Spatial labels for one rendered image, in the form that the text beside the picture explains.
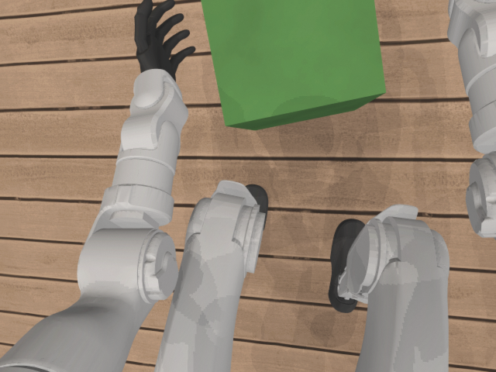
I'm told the robot left shin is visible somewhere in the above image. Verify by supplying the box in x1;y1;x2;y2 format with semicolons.
184;180;257;246

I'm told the robot left upper arm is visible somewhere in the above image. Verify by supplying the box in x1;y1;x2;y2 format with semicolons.
0;228;179;372

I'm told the robot shin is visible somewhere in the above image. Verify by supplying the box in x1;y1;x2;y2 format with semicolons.
337;204;450;304
184;180;257;246

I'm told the robot right forearm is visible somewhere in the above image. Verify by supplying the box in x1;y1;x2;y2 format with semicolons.
447;0;496;154

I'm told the robot left forearm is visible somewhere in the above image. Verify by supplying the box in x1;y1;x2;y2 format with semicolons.
77;69;188;288

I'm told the robot right upper arm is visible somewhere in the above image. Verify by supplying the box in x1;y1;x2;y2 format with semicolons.
466;151;496;240

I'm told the robot right shin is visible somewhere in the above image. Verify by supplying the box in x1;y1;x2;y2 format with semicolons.
337;204;450;304

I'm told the robot left hand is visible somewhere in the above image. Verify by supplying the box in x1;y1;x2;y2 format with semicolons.
134;0;195;82

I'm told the carton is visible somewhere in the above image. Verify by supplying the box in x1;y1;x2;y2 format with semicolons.
201;0;386;130

